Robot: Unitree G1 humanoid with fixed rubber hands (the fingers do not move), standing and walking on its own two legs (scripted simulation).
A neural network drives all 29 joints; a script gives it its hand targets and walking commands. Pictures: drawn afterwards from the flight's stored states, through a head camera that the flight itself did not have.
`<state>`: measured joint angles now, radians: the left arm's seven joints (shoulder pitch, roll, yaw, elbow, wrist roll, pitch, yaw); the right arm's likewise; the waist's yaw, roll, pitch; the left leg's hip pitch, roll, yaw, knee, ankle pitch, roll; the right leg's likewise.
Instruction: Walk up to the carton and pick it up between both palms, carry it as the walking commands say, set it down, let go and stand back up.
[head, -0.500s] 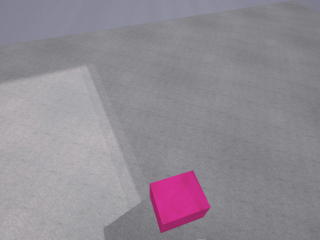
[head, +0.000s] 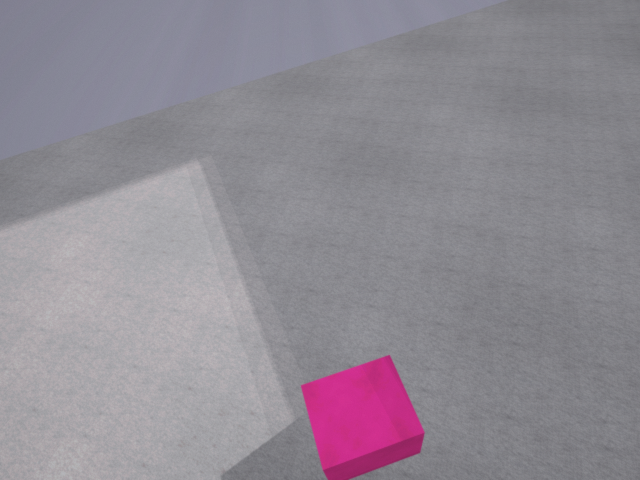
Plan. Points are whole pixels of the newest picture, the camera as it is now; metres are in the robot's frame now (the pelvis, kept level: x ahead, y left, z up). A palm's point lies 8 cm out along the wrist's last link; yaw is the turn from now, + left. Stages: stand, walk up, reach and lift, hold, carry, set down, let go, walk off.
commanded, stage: walk up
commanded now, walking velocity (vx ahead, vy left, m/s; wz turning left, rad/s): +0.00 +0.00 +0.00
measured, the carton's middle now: (360, 419) +0.43 +0.03 -0.69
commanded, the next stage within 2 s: none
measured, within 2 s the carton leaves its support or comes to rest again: neither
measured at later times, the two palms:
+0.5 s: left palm out of the picture -0.03 +0.24 -0.14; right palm out of the picture -0.12 -0.27 -0.16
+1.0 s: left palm out of the picture -0.09 +0.30 -0.16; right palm out of the picture +0.00 -0.20 -0.13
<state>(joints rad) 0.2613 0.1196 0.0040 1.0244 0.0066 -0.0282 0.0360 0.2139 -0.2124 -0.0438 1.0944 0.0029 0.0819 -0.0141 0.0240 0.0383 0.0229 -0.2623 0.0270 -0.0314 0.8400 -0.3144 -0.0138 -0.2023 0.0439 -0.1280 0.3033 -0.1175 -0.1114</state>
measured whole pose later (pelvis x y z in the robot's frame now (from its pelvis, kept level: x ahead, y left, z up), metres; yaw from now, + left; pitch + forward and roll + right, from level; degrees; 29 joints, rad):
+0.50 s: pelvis -0.05 -0.02 -0.02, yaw +1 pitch +0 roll +3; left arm 0.28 0.22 0.08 1.02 0.03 0.05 0.02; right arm 0.35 -0.21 -0.05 1.17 -0.02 0.03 -0.04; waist -0.04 -0.02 0.02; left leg -0.16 0.01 0.07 0.45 -0.28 -0.04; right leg -0.41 0.00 0.02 0.86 -0.33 0.01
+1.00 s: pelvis -0.06 +0.05 -0.01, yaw +2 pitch +1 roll -1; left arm 0.33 0.24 0.05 1.05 0.02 0.03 0.03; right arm 0.21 -0.20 -0.03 1.00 -0.02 0.01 -0.01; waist 0.01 -0.05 0.00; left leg -0.22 0.06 0.06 0.50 -0.31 -0.01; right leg -0.35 -0.04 0.05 0.72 -0.45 0.04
